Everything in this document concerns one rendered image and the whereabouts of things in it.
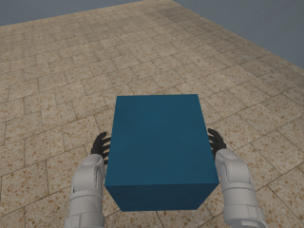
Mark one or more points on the carton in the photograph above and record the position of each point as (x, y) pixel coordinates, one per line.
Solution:
(160, 157)

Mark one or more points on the robot left forearm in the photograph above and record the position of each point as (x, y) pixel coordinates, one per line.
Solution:
(86, 194)

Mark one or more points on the robot right forearm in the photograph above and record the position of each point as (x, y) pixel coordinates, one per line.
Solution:
(241, 208)

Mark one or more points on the robot left hand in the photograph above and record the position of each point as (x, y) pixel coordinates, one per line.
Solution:
(98, 147)

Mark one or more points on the robot right hand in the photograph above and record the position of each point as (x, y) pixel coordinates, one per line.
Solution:
(217, 142)

